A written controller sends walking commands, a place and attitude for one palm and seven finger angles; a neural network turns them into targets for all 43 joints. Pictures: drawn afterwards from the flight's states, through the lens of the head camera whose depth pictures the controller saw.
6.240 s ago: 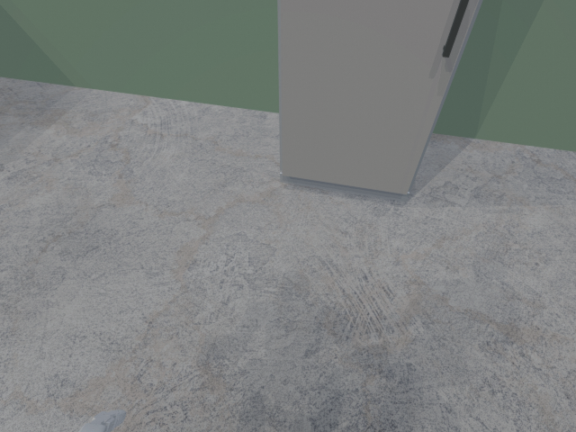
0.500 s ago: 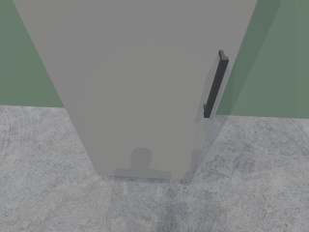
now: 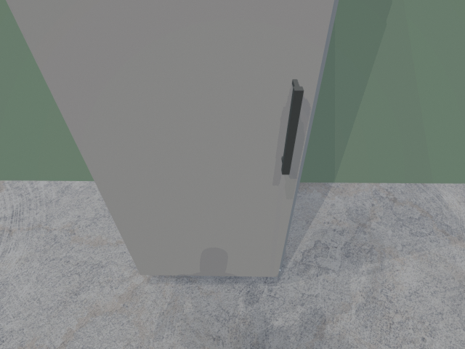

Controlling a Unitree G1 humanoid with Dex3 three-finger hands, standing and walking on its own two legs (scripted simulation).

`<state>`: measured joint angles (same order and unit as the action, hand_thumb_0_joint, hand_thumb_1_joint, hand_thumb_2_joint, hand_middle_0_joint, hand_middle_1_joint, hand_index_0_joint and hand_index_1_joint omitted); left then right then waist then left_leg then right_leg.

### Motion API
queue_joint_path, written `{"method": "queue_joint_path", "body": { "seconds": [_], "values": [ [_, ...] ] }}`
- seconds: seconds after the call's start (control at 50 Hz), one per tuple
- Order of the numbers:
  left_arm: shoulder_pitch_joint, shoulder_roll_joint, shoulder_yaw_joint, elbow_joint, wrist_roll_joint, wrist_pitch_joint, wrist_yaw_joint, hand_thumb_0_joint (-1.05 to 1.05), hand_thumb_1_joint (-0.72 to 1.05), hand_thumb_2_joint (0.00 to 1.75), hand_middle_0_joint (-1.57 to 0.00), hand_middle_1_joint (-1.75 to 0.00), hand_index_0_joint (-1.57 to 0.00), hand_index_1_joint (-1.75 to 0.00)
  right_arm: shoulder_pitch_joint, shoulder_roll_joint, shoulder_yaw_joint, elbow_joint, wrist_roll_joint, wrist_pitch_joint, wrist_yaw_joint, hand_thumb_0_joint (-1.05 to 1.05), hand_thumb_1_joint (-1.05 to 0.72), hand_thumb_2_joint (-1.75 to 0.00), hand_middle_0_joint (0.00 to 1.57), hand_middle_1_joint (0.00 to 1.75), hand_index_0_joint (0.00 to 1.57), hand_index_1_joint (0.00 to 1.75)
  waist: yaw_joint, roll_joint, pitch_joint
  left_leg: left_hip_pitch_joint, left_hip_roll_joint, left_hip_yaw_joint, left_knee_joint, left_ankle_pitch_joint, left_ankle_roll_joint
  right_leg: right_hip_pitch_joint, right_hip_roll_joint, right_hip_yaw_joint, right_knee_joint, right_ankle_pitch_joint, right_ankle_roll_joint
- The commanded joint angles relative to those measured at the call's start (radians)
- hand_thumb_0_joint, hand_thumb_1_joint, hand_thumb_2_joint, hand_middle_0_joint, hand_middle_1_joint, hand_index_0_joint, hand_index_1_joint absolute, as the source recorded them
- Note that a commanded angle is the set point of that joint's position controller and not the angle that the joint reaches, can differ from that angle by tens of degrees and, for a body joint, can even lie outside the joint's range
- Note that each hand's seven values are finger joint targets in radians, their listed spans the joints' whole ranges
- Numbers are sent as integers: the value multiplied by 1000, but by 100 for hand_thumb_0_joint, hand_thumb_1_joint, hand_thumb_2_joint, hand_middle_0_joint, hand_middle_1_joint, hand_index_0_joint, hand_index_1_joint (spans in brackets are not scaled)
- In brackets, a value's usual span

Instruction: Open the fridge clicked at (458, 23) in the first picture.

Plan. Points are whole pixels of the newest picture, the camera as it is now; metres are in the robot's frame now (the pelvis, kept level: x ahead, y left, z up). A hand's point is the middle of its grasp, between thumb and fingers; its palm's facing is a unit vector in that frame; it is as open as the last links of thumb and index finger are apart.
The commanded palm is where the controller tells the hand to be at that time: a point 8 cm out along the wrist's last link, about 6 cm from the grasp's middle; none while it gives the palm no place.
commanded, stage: come to a stop and stand still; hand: right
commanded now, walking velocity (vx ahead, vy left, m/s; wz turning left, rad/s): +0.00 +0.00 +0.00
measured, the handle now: (290, 130) +0.57 -0.10 +0.10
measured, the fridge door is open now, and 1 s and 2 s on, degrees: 0 0 0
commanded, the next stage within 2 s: look again from close up in 0.36 s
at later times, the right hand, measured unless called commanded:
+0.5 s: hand out of the picture -0.08 -0.17 -0.18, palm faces +0.06 +0.99 -0.15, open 7.4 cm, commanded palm none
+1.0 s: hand out of the picture -0.04 -0.19 -0.17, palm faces +0.02 +0.99 -0.15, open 7.4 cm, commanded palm none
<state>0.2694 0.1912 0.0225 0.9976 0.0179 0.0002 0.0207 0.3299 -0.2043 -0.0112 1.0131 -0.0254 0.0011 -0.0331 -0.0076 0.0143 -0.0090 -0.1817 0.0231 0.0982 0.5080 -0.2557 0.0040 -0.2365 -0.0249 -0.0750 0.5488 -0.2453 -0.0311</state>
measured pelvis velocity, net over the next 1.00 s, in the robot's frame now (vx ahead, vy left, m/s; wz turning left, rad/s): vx -0.02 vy -0.04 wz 0.04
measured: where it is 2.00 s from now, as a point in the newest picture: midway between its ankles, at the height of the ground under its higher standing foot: outside the picture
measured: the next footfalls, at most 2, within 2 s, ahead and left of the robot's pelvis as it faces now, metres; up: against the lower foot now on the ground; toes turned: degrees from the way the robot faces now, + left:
none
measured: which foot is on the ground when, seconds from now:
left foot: down 0.00-1.00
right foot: down 0.00-1.00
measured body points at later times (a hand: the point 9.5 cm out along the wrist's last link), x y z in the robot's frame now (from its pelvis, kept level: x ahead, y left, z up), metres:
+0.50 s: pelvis -0.02 -0.01 +0.00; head -0.04 -0.03 +0.45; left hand -0.04 +0.22 -0.15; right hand -0.08 -0.22 -0.16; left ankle +0.00 +0.10 -0.73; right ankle +0.00 -0.11 -0.72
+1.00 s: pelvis -0.02 -0.04 +0.01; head -0.03 -0.05 +0.46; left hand -0.05 +0.16 -0.15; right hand -0.04 -0.24 -0.16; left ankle +0.00 +0.10 -0.73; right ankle +0.01 -0.11 -0.73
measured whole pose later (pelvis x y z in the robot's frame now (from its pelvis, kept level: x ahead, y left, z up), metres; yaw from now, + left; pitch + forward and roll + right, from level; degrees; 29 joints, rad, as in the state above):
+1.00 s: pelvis -0.02 -0.04 +0.01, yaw +2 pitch -2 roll +1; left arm 0.34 0.09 0.01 1.11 0.00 0.00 0.03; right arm 0.38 -0.11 -0.01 1.07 -0.02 -0.01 -0.05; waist 0.00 0.01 0.01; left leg -0.20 0.05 0.06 0.44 -0.20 -0.03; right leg -0.21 0.02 -0.11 0.46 -0.22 -0.07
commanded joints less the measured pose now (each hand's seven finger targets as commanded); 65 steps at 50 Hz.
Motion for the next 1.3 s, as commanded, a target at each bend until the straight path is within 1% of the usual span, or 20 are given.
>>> {"method": "queue_joint_path", "body": {
  "seconds": [0.0,0.04,0.08,0.12,0.16,0.2,0.26,0.3,0.34,0.36,0.38,0.42,0.46,0.48,0.52,0.54,0.56,0.7,1.06,1.28],
  "values": [
    [6,167,30,-67,5,-22,0,0,90,90,-20,-30,-20,-30,21,-135,-22,-67,1,-15,-2,0,-90,-90,20,30,20,30,3,-69,117,-66,66,-114,-122,-70,35,-122,-97,164,-231,-182,-20],
    [1,178,33,-70,6,-22,-3,0,90,90,-20,-30,-20,-30,20,-135,-22,-74,-2,-12,0,0,-90,-90,20,30,20,30,-1,-76,105,-49,59,-101,-112,-71,30,-136,-107,182,-265,-234,-24],
    [25,132,22,-56,10,-11,-4,0,90,90,-20,-30,-20,-30,62,-68,-10,-52,-3,3,1,0,-90,-90,20,30,20,30,3,-75,75,-44,37,-63,-76,-138,9,-138,-131,203,-318,-369,-19],
    [29,168,33,-58,12,3,0,0,90,90,-20,-30,-20,-30,85,-57,-12,-49,-10,21,9,0,-90,-90,20,30,20,30,4,-118,90,-57,0,-17,9,-161,-1,-168,-183,261,-387,-507,-35],
    [19,198,47,-65,14,12,6,0,90,90,-20,-30,-20,-30,104,-45,-15,-53,-15,34,17,0,-90,-90,20,30,20,30,-1,-130,107,-72,-15,-3,92,-149,5,-183,-233,300,-418,-535,-62],
    [15,205,52,-63,16,18,13,0,90,90,-20,-30,-20,-30,123,-31,-21,-55,-12,48,29,0,-90,-90,20,30,20,30,-9,-113,123,-54,-14,-4,101,-141,10,-203,-253,287,-421,-505,-74],
    [23,176,49,-49,15,20,17,0,90,90,-20,-30,-20,-30,175,-15,-27,-43,-9,42,31,0,-90,-90,20,30,20,30,-19,-69,119,23,-22,3,-57,-102,19,-201,-201,213,-355,-444,-45],
    [36,125,39,-40,8,22,16,0,90,90,-20,-30,-20,-30,213,-30,-31,-35,-9,37,21,0,-90,-90,20,30,20,30,-23,-14,140,48,24,-76,-165,-157,44,-240,-119,126,-252,-403,-7],
    [43,49,20,-45,1,26,7,0,90,90,-20,-30,-20,-30,200,-85,-42,-36,-5,17,1,0,-90,-90,20,30,20,30,-11,205,154,-63,197,-347,-354,-473,125,-256,-7,-6,31,-243,23],
    [48,38,21,-33,-1,26,5,0,90,90,-20,-30,-20,-30,153,-86,-43,-49,2,9,-10,0,-90,-90,20,30,20,30,1,220,156,-163,268,-410,-432,-499,158,-181,-17,-2,178,-169,19],
    [70,33,23,-19,-4,26,2,0,90,90,-20,-30,-20,-30,101,-74,-42,-61,4,5,-14,0,-90,-90,20,30,20,30,28,171,157,-224,257,-380,-422,-417,162,-135,-26,26,250,-152,14],
    [145,-5,17,17,-7,21,-2,0,90,90,-20,-30,-20,-30,51,-72,-42,-68,4,0,-13,0,-90,-90,20,30,20,30,63,76,111,-238,201,-252,-355,-296,138,-50,-21,4,184,-128,16],
    [182,-36,5,39,-9,9,-2,0,90,90,-20,-30,-20,-30,79,-51,-29,-45,4,-3,-12,0,-90,-90,20,30,20,30,59,38,118,-242,146,-189,-269,-240,97,33,-17,-3,-21,-36,23],
    [194,-26,1,50,-8,-3,3,0,90,90,-20,-30,-20,-30,102,-28,-21,-27,7,-3,-11,0,-90,-90,20,30,20,30,53,-21,120,-244,113,-169,-198,-196,76,59,-33,43,-114,-18,21],
    [172,31,6,45,-3,-19,18,0,90,90,-20,-30,-20,-30,166,18,-10,-5,12,-6,-5,0,-90,-90,20,30,20,30,7,-145,129,-144,46,-104,-120,-27,27,-41,-147,183,-249,-96,-18],
    [145,49,9,36,-4,-20,22,0,90,90,-20,-30,-20,-30,190,18,-7,5,9,-13,-2,0,-90,-90,20,30,20,30,-16,-79,105,-38,46,-92,-129,45,15,-112,-162,191,-238,-99,-27],
    [124,36,8,49,-7,-25,18,0,90,90,-20,-30,-20,-30,182,22,-8,23,3,-8,-6,0,-90,-90,20,30,20,30,-14,-125,106,-6,54,-91,-105,61,17,-130,-132,172,-258,-99,-17],
    [153,2,4,78,-13,-31,19,0,90,90,-20,-30,-20,-30,176,40,2,46,6,-17,-17,0,-90,-90,20,30,20,30,-5,-20,103,6,75,-95,-127,126,12,-77,-106,134,-244,-9,-10],
    [129,18,9,76,-10,-19,7,0,90,90,-20,-30,-20,-30,134,26,-4,31,2,-18,-22,0,-90,-90,20,30,20,30,9,-24,109,-32,81,-109,-128,85,11,-57,-99,139,-270,-62,-10],
    [108,41,16,64,-8,-10,3,0,90,90,-20,-30,-20,-30,144,18,-5,44,-3,-14,-18,0,-90,-90,20,30,20,30,6,-28,129,-51,74,-107,-129,25,4,-86,-105,162,-318,-195,-9]
  ]
}}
